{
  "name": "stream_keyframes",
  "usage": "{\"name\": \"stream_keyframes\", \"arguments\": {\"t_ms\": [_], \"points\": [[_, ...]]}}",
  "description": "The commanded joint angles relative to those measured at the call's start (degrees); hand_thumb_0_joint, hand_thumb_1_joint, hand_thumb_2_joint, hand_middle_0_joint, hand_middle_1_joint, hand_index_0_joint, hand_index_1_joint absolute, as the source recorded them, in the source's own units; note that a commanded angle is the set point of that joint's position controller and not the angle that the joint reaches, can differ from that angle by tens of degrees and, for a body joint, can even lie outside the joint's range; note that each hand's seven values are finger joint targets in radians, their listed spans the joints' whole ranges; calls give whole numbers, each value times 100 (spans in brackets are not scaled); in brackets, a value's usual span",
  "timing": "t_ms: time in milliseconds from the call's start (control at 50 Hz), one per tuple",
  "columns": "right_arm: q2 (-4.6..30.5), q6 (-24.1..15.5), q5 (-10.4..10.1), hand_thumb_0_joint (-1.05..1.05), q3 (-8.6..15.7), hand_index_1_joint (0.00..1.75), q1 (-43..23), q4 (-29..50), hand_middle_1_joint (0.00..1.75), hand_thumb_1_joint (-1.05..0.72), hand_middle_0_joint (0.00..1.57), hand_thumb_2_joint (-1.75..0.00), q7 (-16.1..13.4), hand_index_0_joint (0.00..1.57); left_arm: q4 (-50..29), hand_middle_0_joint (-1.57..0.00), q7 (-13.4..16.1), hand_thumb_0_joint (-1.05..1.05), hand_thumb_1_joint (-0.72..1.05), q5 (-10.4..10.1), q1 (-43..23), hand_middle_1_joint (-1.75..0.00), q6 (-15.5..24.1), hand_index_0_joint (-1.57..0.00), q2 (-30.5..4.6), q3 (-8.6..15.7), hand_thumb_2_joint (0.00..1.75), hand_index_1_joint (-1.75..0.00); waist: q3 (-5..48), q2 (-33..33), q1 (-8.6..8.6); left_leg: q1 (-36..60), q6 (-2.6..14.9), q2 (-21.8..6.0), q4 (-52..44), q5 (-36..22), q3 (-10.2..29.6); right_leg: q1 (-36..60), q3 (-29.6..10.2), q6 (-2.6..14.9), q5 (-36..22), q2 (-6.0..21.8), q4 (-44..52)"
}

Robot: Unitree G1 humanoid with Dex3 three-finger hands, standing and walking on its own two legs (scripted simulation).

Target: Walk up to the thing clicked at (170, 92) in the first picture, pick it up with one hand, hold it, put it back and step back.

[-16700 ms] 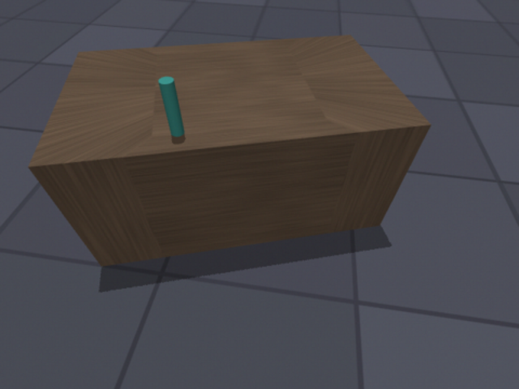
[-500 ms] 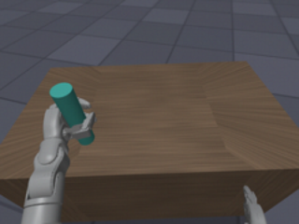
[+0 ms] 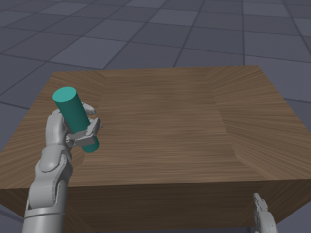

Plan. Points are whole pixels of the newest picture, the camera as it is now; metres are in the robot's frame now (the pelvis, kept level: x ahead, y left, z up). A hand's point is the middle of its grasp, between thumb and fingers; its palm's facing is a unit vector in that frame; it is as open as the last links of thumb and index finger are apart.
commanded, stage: hold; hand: left
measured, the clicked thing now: (79, 124) +0.33 +0.18 +0.16
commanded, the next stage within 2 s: crouch in 1.60 s
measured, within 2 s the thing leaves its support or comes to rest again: neither
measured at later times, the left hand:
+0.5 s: hand (88, 126) +0.33 +0.16 +0.15, palm faces +0.14 -0.99 +0.01, open 5.5 cm
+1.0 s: hand (89, 133) +0.31 +0.16 +0.14, palm faces +0.15 -0.99 +0.00, open 5.5 cm
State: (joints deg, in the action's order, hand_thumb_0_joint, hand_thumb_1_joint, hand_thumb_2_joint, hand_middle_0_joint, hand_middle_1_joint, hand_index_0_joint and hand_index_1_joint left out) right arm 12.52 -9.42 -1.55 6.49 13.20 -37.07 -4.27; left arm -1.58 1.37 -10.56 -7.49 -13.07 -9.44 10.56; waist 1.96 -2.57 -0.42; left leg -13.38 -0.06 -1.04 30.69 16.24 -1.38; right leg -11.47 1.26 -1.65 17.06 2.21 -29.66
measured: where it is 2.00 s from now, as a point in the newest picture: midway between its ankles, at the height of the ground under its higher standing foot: outside the picture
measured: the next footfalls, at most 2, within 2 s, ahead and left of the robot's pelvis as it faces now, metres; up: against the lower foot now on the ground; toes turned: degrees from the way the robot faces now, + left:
none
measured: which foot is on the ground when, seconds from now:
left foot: down 0.00-1.00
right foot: down 0.00-1.00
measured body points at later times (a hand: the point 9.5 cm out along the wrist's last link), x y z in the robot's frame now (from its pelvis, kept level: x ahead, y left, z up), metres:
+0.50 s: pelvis +0.00 +0.00 +0.00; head -0.02 -0.02 +0.45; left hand +0.31 +0.21 +0.15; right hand +0.16 -0.26 -0.08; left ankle +0.00 +0.12 -0.73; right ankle -0.01 -0.14 -0.73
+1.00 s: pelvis +0.00 +0.00 +0.00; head -0.02 -0.02 +0.45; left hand +0.30 +0.21 +0.14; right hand +0.16 -0.27 -0.08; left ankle +0.00 +0.12 -0.73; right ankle -0.01 -0.14 -0.73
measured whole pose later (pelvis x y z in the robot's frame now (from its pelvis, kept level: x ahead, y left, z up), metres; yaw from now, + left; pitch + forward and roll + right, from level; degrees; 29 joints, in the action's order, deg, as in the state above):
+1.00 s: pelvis +0.00 +0.00 +0.00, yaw +0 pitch -2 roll +0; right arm 12.7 -9.1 -1.2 6.4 12.2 -38.6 -4.1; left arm -2.6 1.1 -10.4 -4.3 -11.8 -8.6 9.7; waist 1.3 -2.9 -0.3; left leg -12.3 -0.2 -1.2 29.1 15.2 -1.3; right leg -10.4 1.3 -1.5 16.1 2.0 -28.2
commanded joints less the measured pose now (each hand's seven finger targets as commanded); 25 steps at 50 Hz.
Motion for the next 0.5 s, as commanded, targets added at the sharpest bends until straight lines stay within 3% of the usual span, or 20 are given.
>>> {"name": "stream_keyframes", "arguments": {"t_ms": [0,20,80,100,120,140,160,180,220,280,320,340,380,440,460,480], "points": [[762,-339,-10,0,245,5,-730,918,5,54,5,-5,3,5,-1736,-135,-12,0,52,-77,-2042,-142,505,-137,-788,267,127,-141,1035,249,60,599,41,56,-379,-1443,55,-11,190,138,-1417,-234,419],[754,-329,-8,0,256,5,-654,860,5,54,5,-5,2,5,-1167,-134,-7,0,51,-42,-1773,-142,465,-136,-673,241,127,-141,1011,372,2,599,59,60,-359,-1463,43,6,163,128,-1453,-217,428],[838,-313,-13,0,304,5,-740,1056,5,54,5,-5,-23,5,-1859,-133,40,0,53,-48,-2207,-142,610,-136,-942,408,128,-141,1402,249,39,777,62,76,-314,-1645,36,138,141,116,-1650,-203,417],[797,-299,-4,0,277,5,-581,950,5,54,5,-5,-26,5,-1806,-133,64,0,51,-22,-2111,-142,626,-136,-940,417,128,-141,1328,252,-12,797,64,68,-298,-1696,23,103,127,114,-1703,-199,389],[610,-290,-16,0,149,5,-619,964,5,54,5,-5,-24,5,-1817,-133,60,0,52,-17,-2047,-143,638,-136,-896,383,129,-142,1318,233,61,747,68,90,-298,-1737,20,141,125,109,-1736,-180,419],[715,-301,-11,0,223,5,-735,1089,5,54,5,-5,-38,5,-1555,-133,67,0,52,-47,-1955,-143,641,-135,-765,354,129,-142,1270,382,14,708,83,87,-278,-1741,4,219,111,91,-1785,-170,421],[814,-296,-2,0,299,5,-779,976,5,54,5,-5,-69,5,-1810,-134,87,0,54,-52,-2161,-144,687,-136,-959,493,130,-143,1327,256,41,721,78,91,-295,-1691,10,186,106,97,-1746,-174,410],[882,-306,2,0,367,5,-687,954,5,54,5,-5,-70,5,-1626,-135,74,0,55,-16,-2080,-145,680,-137,-901,400,131,-144,1287,208,-59,787,65,72,-317,-1635,11,118,108,105,-1686,-195,402],[565,-294,-6,0,127,5,-679,917,5,54,5,-5,-44,5,-1878,-136,52,0,54,14,-2098,-145,695,-138,-807,229,131,-145,1164,-47,3,736,32,78,-391,-1473,17,59,142,140,-1490,-205,449],[698,-330,-7,0,214,5,-765,937,5,54,5,-5,-57,5,-1847,-137,37,0,54,-70,-2050,-146,650,-139,-859,316,132,-145,1167,169,-2,751,56,70,-384,-1523,40,127,167,120,-1542,-214,467],[635,-312,-2,0,174,5,-737,792,5,54,5,-5,-43,5,-1334,-138,-21,0,51,-62,-1870,-148,538,-140,-614,110,134,-147,972,258,-56,705,66,65,-392,-1524,35,27,171,115,-1548,-216,487],[845,-301,-1,0,312,5,-827,751,5,54,5,-6,-56,5,-1239,-136,-18,0,53,-57,-1883,-145,491,-138,-675,151,133,-145,980,272,-58,668,72,78,-402,-1498,26,7,157,121,-1568,-202,491],[691,-305,-16,0,168,5,-787,827,5,54,5,-5,-22,5,-1546,-137,-33,0,53,-56,-2122,-146,465,-139,-781,205,132,-146,1065,190,-20,719,82,100,-421,-1366,4,29,154,123,-1451,-186,544],[820,-312,-11,0,270,5,-753,1041,5,54,5,-5,-27,5,-1563,-137,0,0,53,-51,-2109,-145,439,-139,-777,261,131,-145,1186,422,-51,811,75,62,-437,-1493,41,92,192,119,-1504,-229,524],[836,-300,-11,0,285,5,-762,961,5,55,5,-5,-22,5,-1587,-134,21,0,53,-57,-2026,-144,434,-137,-734,227,131,-143,1180,374,30,783,66,68,-423,-1576,46,156,199,134,-1559,-224,501],[905,-269,-7,0,370,5,-557,826,5,54,5,-5,-32,5,-1584,-135,36,0,55,-68,-2057,-144,438,-137,-864,381,131,-143,1183,372,-24,820,66,64,-411,-1659,37,129,187,124,-1656,-226,484]]}}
